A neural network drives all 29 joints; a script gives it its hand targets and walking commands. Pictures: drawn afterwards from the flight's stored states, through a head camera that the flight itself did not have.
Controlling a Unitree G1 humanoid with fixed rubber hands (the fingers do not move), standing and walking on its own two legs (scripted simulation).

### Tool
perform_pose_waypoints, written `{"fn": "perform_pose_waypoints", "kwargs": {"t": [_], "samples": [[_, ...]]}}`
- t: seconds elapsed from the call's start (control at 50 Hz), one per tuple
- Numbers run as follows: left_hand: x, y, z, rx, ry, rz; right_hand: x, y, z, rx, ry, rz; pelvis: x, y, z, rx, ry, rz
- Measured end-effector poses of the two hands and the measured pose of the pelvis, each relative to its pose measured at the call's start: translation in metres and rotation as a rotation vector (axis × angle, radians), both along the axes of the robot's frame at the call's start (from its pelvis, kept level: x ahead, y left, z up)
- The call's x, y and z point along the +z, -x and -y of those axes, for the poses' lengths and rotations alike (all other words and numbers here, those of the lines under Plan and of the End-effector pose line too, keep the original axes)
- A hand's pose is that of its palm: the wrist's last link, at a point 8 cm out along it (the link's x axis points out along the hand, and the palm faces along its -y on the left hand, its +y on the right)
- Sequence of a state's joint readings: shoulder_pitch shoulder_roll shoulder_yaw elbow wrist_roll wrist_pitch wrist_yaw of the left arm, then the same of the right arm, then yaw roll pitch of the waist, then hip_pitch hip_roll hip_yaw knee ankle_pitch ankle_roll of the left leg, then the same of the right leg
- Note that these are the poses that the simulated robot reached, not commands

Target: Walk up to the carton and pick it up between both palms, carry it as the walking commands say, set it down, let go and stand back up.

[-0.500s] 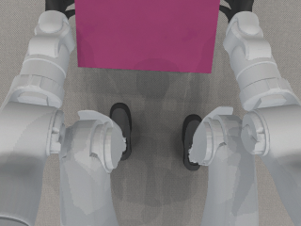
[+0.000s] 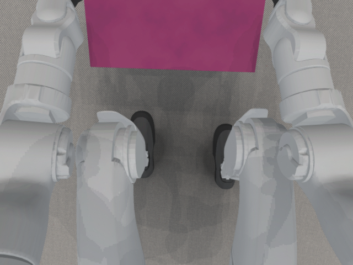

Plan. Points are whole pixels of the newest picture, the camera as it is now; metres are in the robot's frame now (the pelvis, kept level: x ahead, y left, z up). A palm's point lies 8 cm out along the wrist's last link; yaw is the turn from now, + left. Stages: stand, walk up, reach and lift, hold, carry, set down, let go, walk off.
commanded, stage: reach and lift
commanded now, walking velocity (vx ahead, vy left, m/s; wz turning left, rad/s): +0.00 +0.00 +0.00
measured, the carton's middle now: (175, 17) +0.53 +0.02 -0.24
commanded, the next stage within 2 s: none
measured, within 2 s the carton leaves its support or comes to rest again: neither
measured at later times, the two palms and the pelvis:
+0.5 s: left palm out of the picture +0.53 +0.21 -0.05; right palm out of the picture +0.54 -0.15 -0.04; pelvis +0.00 +0.00 +0.03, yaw +0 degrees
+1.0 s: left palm out of the picture +0.52 +0.22 +0.07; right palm out of the picture +0.53 -0.16 +0.09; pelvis +0.05 +0.01 +0.12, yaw -3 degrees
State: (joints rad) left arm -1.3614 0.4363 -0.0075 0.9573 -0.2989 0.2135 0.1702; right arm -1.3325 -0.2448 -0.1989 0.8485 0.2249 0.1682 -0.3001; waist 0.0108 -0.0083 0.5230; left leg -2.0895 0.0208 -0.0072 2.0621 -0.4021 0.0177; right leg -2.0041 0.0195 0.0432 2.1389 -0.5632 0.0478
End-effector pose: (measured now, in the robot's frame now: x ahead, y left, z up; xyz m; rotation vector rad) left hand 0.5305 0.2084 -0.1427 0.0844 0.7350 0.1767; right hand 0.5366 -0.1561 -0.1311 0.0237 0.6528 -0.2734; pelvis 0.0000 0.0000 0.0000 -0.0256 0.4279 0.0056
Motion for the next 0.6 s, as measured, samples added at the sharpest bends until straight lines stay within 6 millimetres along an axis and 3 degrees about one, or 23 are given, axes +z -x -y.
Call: {"fn": "perform_pose_waypoints", "kwargs": {"t": [0.4,0.6], "samples": [[0.072,-0.003,0.000,0.011,-0.027,0.019,0.075,-0.007,-0.003,-0.007,0.020,0.026,0.020,0.001,0.001,-0.005,-0.003,0.001],[0.107,0.009,0.001,0.007,-0.018,-0.014,0.111,0.008,-0.001,-0.018,0.021,-0.008,0.042,-0.009,-0.002,-0.017,0.004,-0.076]]}}
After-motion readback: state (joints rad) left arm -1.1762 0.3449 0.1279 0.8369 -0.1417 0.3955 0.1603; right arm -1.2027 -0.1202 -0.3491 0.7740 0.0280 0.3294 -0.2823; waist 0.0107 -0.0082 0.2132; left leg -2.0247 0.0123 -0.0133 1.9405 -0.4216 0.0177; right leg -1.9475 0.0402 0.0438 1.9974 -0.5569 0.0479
